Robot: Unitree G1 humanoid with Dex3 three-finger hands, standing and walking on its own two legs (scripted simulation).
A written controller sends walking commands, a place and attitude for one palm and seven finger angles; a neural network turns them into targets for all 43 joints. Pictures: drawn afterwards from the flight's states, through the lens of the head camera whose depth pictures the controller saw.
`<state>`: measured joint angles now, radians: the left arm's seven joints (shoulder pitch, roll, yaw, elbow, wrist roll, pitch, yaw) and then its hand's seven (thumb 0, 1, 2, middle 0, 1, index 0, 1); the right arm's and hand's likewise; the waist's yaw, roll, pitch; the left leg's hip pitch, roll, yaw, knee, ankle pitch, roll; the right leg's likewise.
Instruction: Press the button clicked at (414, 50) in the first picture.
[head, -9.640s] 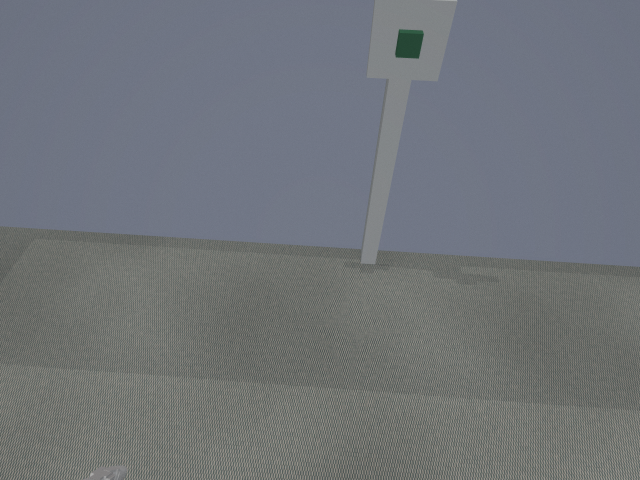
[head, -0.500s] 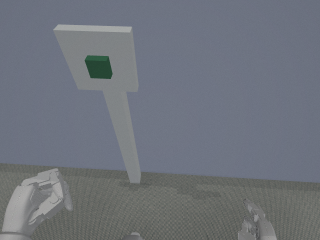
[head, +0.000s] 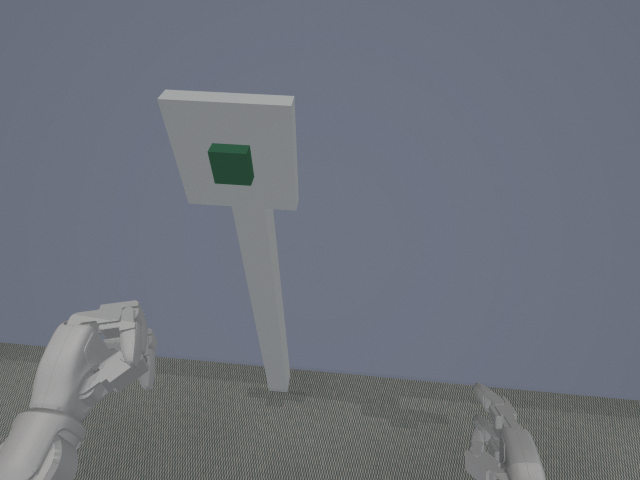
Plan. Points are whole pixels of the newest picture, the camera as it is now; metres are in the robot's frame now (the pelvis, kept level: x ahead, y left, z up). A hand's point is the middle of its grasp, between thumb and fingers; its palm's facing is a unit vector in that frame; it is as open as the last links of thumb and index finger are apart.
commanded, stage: raise the hand and make a fist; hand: left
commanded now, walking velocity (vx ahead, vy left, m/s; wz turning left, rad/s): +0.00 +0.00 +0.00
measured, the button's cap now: (232, 163) +0.51 +0.18 +0.15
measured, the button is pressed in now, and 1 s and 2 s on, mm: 0 0 0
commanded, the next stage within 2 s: aim a knuckle at the button in 0.60 s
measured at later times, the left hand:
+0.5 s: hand (149, 334) +0.23 +0.20 +0.14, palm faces +0.02 -1.00 -0.06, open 3.1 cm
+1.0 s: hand (181, 301) +0.27 +0.18 +0.13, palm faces -0.01 -1.00 -0.04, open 3.1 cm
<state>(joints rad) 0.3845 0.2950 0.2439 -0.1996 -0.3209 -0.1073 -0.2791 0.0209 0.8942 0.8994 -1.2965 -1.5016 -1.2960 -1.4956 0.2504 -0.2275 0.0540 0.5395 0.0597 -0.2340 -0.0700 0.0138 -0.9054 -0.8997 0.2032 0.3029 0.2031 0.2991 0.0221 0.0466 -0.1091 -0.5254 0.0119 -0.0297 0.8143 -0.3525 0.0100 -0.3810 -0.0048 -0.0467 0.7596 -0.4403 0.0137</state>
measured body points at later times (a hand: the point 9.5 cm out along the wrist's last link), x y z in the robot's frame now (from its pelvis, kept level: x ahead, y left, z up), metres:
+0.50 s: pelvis +0.00 -0.01 +0.01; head -0.02 -0.02 +0.46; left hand +0.22 +0.25 +0.14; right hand +0.18 -0.25 -0.04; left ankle +0.04 +0.11 -0.71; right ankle -0.03 -0.13 -0.71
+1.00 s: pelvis +0.00 -0.02 +0.01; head -0.01 -0.04 +0.46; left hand +0.26 +0.23 +0.14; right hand +0.18 -0.26 -0.06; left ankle +0.04 +0.11 -0.71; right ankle -0.03 -0.13 -0.71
